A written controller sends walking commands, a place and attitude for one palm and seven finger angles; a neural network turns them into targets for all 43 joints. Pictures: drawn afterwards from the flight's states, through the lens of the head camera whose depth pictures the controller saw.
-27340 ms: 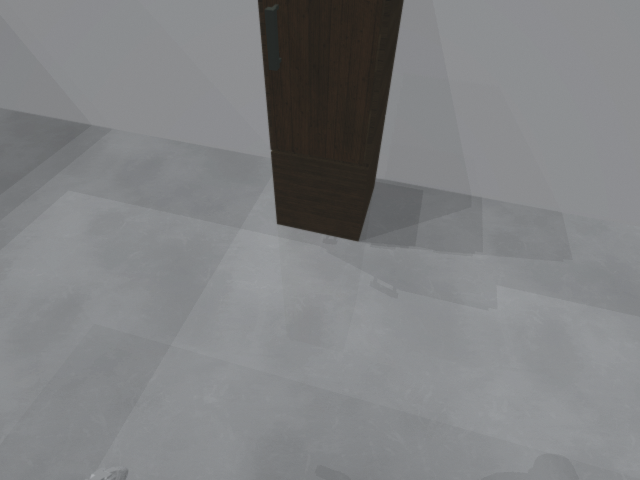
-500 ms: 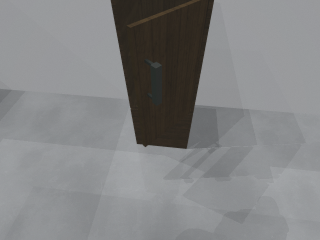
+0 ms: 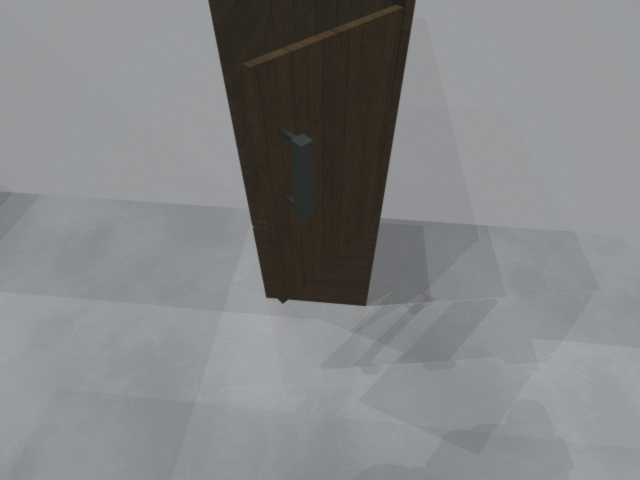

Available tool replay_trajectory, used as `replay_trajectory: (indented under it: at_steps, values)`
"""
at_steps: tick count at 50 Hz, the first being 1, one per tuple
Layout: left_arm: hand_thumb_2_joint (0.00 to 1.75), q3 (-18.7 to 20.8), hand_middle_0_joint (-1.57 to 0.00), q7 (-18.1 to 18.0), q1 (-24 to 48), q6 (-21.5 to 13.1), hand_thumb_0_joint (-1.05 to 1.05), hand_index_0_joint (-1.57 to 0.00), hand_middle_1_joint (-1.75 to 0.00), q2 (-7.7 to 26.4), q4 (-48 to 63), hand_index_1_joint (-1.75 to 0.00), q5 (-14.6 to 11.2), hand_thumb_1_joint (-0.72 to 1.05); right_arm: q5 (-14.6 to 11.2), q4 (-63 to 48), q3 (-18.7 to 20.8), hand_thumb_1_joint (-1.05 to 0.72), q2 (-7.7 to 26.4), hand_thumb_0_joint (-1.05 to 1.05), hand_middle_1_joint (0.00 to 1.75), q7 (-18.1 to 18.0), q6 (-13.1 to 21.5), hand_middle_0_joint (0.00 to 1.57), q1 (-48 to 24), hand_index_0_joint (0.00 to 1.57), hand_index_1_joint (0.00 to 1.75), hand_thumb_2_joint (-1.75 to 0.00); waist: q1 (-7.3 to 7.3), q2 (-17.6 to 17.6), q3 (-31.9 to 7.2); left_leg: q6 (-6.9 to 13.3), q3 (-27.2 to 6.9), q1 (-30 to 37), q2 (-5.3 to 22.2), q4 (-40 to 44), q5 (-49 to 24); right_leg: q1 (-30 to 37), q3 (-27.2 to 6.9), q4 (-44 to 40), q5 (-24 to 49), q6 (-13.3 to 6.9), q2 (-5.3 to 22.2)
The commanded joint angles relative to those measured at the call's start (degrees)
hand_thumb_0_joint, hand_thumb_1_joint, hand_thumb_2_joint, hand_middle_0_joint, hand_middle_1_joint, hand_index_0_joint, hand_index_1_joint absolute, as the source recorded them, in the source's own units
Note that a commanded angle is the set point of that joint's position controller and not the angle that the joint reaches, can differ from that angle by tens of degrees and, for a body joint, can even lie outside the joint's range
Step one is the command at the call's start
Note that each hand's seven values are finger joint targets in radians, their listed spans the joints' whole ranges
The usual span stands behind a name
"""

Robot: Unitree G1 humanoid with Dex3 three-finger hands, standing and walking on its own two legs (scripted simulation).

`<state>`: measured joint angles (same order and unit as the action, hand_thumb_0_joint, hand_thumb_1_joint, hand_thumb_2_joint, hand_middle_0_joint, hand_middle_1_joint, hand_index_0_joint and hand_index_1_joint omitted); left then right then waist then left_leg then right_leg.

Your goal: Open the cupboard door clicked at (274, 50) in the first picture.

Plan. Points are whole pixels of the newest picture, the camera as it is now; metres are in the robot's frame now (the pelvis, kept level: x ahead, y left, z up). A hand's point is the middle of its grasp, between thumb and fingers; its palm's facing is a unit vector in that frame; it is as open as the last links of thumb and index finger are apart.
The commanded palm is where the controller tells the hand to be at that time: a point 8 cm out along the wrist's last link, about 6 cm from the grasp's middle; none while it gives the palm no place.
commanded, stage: look to check the result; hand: left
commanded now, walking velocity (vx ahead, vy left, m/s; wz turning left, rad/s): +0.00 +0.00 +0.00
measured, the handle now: (295, 174) +0.58 +0.08 +0.05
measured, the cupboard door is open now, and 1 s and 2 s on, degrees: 50 50 50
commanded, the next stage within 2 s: walk to a spot facing it in 0.58 s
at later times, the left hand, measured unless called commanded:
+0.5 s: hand out of the picture +0.04 +0.18 -0.17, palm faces +0.01 -0.97 -0.25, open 7.4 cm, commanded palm none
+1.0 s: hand out of the picture +0.07 +0.17 -0.18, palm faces -0.08 -0.96 -0.25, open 7.4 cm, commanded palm none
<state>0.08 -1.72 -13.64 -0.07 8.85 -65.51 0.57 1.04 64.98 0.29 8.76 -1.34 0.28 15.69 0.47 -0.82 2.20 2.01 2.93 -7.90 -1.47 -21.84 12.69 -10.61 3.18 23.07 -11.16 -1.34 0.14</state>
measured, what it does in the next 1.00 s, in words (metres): stands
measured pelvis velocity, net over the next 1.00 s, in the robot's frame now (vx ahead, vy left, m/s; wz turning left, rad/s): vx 0.01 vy -0.02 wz -0.12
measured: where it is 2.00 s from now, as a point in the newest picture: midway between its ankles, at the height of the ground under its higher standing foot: outside the picture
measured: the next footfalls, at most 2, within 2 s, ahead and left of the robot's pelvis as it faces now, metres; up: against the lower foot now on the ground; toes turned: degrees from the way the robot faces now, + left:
left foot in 1.68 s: +0.13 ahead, +0.07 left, +0.00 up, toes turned -33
right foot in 1.96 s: +0.01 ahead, -0.21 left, +0.00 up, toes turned -42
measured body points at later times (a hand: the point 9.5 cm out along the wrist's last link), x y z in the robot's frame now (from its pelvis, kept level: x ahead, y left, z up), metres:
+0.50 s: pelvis +0.01 -0.01 +0.00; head +0.03 -0.02 +0.45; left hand +0.04 +0.24 -0.15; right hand +0.02 -0.25 -0.16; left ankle -0.01 +0.09 -0.74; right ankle +0.02 -0.10 -0.74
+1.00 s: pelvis +0.01 -0.02 -0.01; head +0.05 -0.04 +0.44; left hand +0.07 +0.22 -0.16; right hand +0.01 -0.27 -0.17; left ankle -0.01 +0.09 -0.74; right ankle +0.01 -0.10 -0.74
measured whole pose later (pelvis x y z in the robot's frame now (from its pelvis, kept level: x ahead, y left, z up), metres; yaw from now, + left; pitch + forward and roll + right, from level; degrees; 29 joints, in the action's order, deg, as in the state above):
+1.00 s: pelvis +0.01 -0.02 -0.01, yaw -7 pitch +0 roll +2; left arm 3.1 0.0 -11.4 3.9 11.5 -60.0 1.2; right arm 1.6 59.6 2.5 11.2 -2.4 -1.1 12.2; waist -0.3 0.2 4.7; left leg 0.3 9.3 -10.0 1.5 -28.0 17.8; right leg -18.6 -1.6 37.3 -18.0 -2.4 -2.5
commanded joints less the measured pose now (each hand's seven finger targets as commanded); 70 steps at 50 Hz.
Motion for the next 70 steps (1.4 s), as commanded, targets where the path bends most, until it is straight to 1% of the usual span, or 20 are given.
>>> replay_trajectory:
  at_steps: [1,35,36,38,40,43,46,47,49,50,52,54,55,56,57,58,59,61,63,70]
  values:
    - [0.90,1.52,-0.20,-0.26,-2.23,-0.90,0.00,-0.20,-0.30,7.79,1.67,-0.30,0.01,0.90,0.02,-0.96,0.87,-0.90,6.43,0.00,0.30,-0.60,0.40,0.20,3.39,0.20,0.30,-0.90,-0.24,0.13,1.71,0.20,-6.45,-2.94,7.36,5.39,-4.30,0.62,-6.00,-4.51,3.36,-1.20,6.07]
    - [0.90,1.93,-0.20,-0.04,2.57,-1.64,0.00,-0.20,-0.30,12.06,1.91,-0.30,-0.13,0.90,0.10,-1.19,1.08,-0.90,10.73,0.00,0.30,-0.48,0.38,0.20,-1.76,0.20,0.30,-0.90,-0.05,0.26,-0.44,-0.50,-6.03,0.91,7.87,6.13,-8.52,3.83,-6.73,-6.45,10.03,-1.57,6.77]
    - [0.90,1.97,-0.20,0.03,2.82,-1.53,0.00,-0.20,-0.30,12.27,2.11,-0.30,-0.12,0.90,0.13,-1.26,1.17,-0.90,11.22,0.00,0.30,-0.57,0.36,0.20,-1.79,0.20,0.30,-0.90,0.06,0.17,-0.46,-0.60,-5.50,1.57,8.19,5.91,-8.71,3.20,-7.23,-6.21,10.85,-1.67,6.58]
    - [0.90,1.88,-0.20,-0.14,1.79,-0.52,0.00,-0.20,-0.30,9.37,2.35,-0.30,-0.10,0.90,0.16,-1.26,0.87,-0.90,8.03,0.00,0.30,-0.90,-0.34,0.20,0.00,0.20,0.30,-0.90,0.30,0.53,-0.66,-1.10,-3.61,2.08,8.48,3.46,-8.77,1.35,-8.00,-4.52,13.48,-1.47,6.35]
    - [0.90,2.69,-0.20,0.06,1.82,0.48,0.00,-0.20,-0.30,10.13,3.40,-0.30,0.10,0.90,0.26,-1.86,1.56,-0.90,8.72,0.00,0.30,-1.34,-0.92,0.20,1.16,0.20,0.30,-0.90,0.53,0.86,-0.14,-1.14,-2.24,1.33,8.96,1.29,-7.48,-0.55,-9.08,-2.00,14.87,-1.87,5.99]
    - [0.90,3.86,-0.20,0.61,2.28,1.65,0.00,-0.20,-0.30,10.65,6.21,-0.30,0.46,0.90,0.25,-4.30,2.88,-0.90,10.41,0.00,0.30,-1.74,-1.45,0.20,1.09,0.20,0.30,-0.90,0.64,0.18,-0.80,-0.31,-1.78,0.90,10.63,-0.27,-4.25,-4.18,-10.12,1.57,13.23,-2.18,4.66]
    - [0.90,4.46,-0.20,1.35,3.03,2.42,0.00,-0.20,-0.30,10.23,9.09,-0.30,0.75,0.90,0.53,-6.53,3.91,-0.90,12.18,0.00,0.30,-2.06,-1.42,0.20,0.58,0.20,0.30,-0.90,0.54,-2.90,-0.32,1.88,-4.97,0.59,14.85,1.54,-2.11,-9.25,-9.24,8.37,8.99,-1.53,1.68]
    - [0.90,4.62,-0.20,1.56,2.95,2.61,0.00,-0.20,-0.30,9.72,9.86,-0.30,0.77,0.90,0.67,-7.11,4.27,-0.90,12.96,0.00,0.30,-2.10,-1.28,0.20,0.21,0.20,0.30,-0.90,0.25,-5.70,-0.41,3.41,-7.03,0.30,17.56,3.08,-2.93,-10.73,-7.86,13.44,5.72,-1.19,0.44]
    - [0.90,5.16,-0.20,1.88,3.76,3.29,0.00,-0.20,-0.30,8.75,11.58,-0.30,0.82,0.90,1.02,-8.20,4.72,-0.90,13.67,0.00,0.30,-2.10,-0.72,0.20,-0.31,0.20,0.30,-0.90,0.10,-10.27,0.13,8.34,-11.14,-0.69,24.62,6.76,-8.86,-14.55,-4.78,28.62,-14.70,-0.01,-0.85]
    - [0.90,5.46,-0.20,2.04,4.40,3.47,0.00,-0.20,-0.30,8.46,12.57,-0.30,0.85,0.90,1.21,-8.68,4.59,-0.90,13.56,0.00,0.30,-2.15,-0.54,0.20,-0.80,0.20,0.30,-0.90,-0.12,-9.10,0.83,9.39,-10.74,-1.30,25.60,6.15,-12.15,-15.48,-5.69,31.72,-17.61,0.15,0.60]
    - [0.90,5.52,-0.20,2.44,2.71,3.05,0.00,-0.20,-0.30,7.21,13.08,-0.30,0.74,0.90,1.56,-9.79,4.65,-0.90,13.66,0.00,0.30,-2.08,-0.29,0.20,-3.23,0.20,0.30,-0.90,-1.71,-6.84,0.04,7.39,-5.18,-1.25,23.79,1.15,-19.89,-11.93,-4.37,25.86,-17.10,0.14,1.99]
    - [0.90,5.86,-0.20,2.61,-2.08,2.57,0.00,-0.20,-0.30,7.70,12.06,-0.30,0.77,0.90,1.18,-10.55,4.89,-0.90,14.20,0.00,0.30,-1.89,-0.65,0.20,-4.40,0.20,0.30,-0.90,-3.34,-3.80,-1.98,3.25,0.18,-3.50,19.79,-6.98,-17.69,-3.72,-2.09,14.12,-6.92,0.00,0.98]
    - [0.90,6.56,-0.20,2.33,-5.22,2.03,0.00,-0.20,-0.30,10.48,11.46,-0.30,1.06,0.90,0.56,-11.41,5.12,-0.90,13.31,0.00,0.30,-1.73,-1.02,0.20,-5.23,0.20,0.30,-0.90,-4.76,4.31,-1.55,-0.76,4.61,-8.35,13.52,-17.35,-8.13,0.62,-9.66,3.61,9.56,-1.66,3.97]
    - [0.90,7.66,-0.20,1.36,-6.27,1.29,0.00,-0.20,-0.30,16.95,11.26,-0.30,1.49,0.90,-0.26,-13.39,4.66,-0.90,9.09,0.00,0.30,-1.26,-1.28,0.20,-4.99,0.20,0.30,-0.90,-4.19,22.01,-1.85,-4.76,8.66,-20.06,3.60,-31.15,19.13,5.50,-30.64,-4.00,25.46,-7.62,17.90]
    - [0.90,7.58,-0.20,0.96,-8.01,1.38,0.00,-0.20,-0.30,17.98,11.54,-0.30,0.49,0.90,-0.30,-13.83,4.58,-0.90,10.19,0.00,0.30,-1.09,-2.04,0.20,-6.10,0.20,0.30,-0.90,-5.68,15.10,-1.90,-4.20,0.25,-20.75,3.50,-41.10,24.34,3.21,-33.61,-5.68,23.19,-12.21,19.95]
    - [0.90,7.73,-0.20,0.26,-5.91,1.50,0.00,-0.20,-0.30,16.24,11.98,-0.30,0.68,0.90,-0.18,-14.09,4.80,-0.90,8.96,0.00,0.30,-1.10,-2.20,0.20,-7.88,0.20,0.30,-0.90,-4.16,11.32,-1.12,-4.04,-2.94,-23.66,4.02,-45.84,21.46,2.65,-34.16,-4.59,21.46,-12.13,17.57]
    - [0.90,7.47,-0.20,-0.10,-3.13,1.28,0.00,-0.20,-0.30,14.74,12.82,-0.30,0.70,0.90,-0.19,-14.12,4.57,-0.90,9.12,0.00,0.30,-1.09,-2.05,0.20,-8.26,0.20,0.30,-0.90,-2.90,9.69,-1.35,-4.28,-5.13,-25.47,5.29,-46.74,17.82,3.73,-31.91,-2.96,21.24,-12.30,15.83]
    - [0.90,6.98,-0.20,-0.32,-2.11,0.65,0.00,-0.20,-0.30,13.00,13.68,-0.30,0.52,0.90,-0.16,-14.26,4.32,-0.90,8.25,0.00,0.30,-0.82,-2.01,0.20,-8.65,0.20,0.30,-0.90,-2.05,6.09,-4.00,-5.14,-5.18,-24.04,5.20,-44.89,13.18,5.08,-27.63,-1.88,25.45,-11.07,12.98]
    - [0.90,6.99,-0.20,-0.49,-2.93,0.40,0.00,-0.20,-0.30,13.04,13.57,-0.30,0.60,0.90,-0.36,-14.23,4.24,-0.90,7.57,0.00,0.30,-0.75,-2.16,0.20,-8.48,0.20,0.30,-0.90,-2.06,4.68,-6.76,-5.65,-4.61,-23.00,4.66,-41.46,11.74,8.57,-25.93,-0.87,29.38,-9.75,11.36]
    - [0.90,7.43,-0.20,0.02,-4.85,1.11,0.00,-0.20,-0.30,13.83,14.61,-0.30,1.00,0.90,-0.61,-16.64,4.37,-0.90,8.07,0.00,0.30,-1.11,-2.20,0.20,-12.57,0.20,0.30,-0.90,-3.28,7.37,-5.04,-6.15,-4.64,-22.69,2.94,-34.57,10.86,8.88,-28.58,-1.85,28.61,-9.69,9.19]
